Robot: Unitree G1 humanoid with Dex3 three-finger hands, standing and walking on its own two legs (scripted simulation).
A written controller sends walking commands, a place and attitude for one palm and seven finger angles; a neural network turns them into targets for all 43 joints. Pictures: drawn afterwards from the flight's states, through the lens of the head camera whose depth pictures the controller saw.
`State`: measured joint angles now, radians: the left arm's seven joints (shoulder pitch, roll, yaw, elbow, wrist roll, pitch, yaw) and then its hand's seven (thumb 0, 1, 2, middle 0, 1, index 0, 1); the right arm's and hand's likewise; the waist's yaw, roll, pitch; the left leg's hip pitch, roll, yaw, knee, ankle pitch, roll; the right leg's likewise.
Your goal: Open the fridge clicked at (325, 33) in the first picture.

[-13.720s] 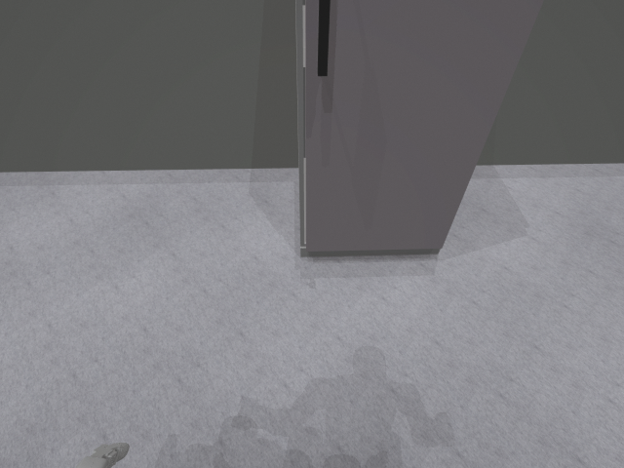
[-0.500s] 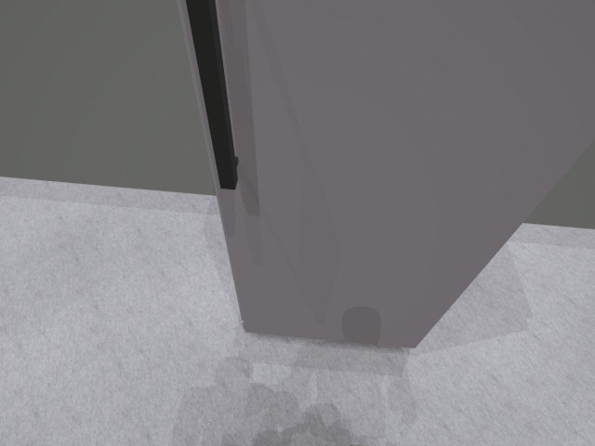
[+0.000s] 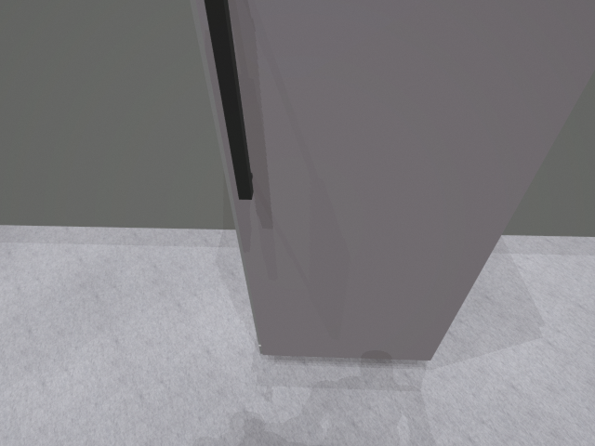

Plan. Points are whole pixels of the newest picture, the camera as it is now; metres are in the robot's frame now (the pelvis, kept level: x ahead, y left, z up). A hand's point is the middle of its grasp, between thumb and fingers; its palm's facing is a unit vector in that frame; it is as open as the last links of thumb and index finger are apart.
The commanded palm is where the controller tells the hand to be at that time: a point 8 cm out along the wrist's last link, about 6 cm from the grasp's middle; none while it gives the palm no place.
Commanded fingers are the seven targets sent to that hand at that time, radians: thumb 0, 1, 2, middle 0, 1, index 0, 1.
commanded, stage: come to a stop and stand still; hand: left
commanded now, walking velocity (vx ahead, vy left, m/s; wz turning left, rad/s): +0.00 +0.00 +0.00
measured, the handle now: (232, 81) +0.52 +0.11 +0.26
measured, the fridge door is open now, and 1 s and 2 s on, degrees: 0 0 0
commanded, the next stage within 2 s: look again from close up in 0.48 s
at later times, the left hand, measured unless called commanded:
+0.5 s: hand out of the picture +0.05 +0.23 -0.14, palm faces +0.00 -0.95 -0.32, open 7.4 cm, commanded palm none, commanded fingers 0.00 0.90 0.90 -0.20 -0.30 -0.20 -0.30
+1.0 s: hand out of the picture +0.04 +0.25 -0.14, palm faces +0.01 -0.94 -0.34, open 7.4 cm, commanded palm none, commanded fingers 0.00 0.90 0.90 -0.20 -0.30 -0.20 -0.30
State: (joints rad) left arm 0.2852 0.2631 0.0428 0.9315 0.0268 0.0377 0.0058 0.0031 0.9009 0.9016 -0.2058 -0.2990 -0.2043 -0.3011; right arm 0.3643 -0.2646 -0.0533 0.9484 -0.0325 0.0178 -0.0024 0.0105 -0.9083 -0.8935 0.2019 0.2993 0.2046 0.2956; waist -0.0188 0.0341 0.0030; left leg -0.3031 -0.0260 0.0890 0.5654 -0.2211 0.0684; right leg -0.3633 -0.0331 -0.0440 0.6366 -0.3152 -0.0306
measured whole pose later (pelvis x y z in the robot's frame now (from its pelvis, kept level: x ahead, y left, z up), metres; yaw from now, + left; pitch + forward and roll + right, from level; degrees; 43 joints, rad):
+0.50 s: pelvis -0.02 +0.00 +0.01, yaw +1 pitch -3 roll +0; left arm 0.21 0.31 0.02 1.01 0.03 0.01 -0.01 0.00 0.90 0.90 -0.21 -0.30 -0.21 -0.30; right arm 0.23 -0.33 -0.04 1.03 -0.02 0.00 0.01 0.01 -0.91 -0.89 0.20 0.30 0.20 0.30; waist -0.01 0.01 0.01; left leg -0.27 -0.04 0.06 0.44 -0.21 0.04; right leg -0.28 -0.02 -0.04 0.47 -0.22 -0.02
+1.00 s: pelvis +0.02 +0.00 +0.02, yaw +2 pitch -2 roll +0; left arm 0.23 0.33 0.00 1.09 0.02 0.01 0.00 0.00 0.90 0.90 -0.21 -0.30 -0.21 -0.30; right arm 0.19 -0.33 -0.02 1.09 -0.01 0.00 0.01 0.01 -0.91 -0.89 0.20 0.30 0.21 0.30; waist 0.00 0.01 0.01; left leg -0.21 -0.05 0.05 0.36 -0.14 0.05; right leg -0.21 -0.03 -0.05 0.40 -0.18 0.00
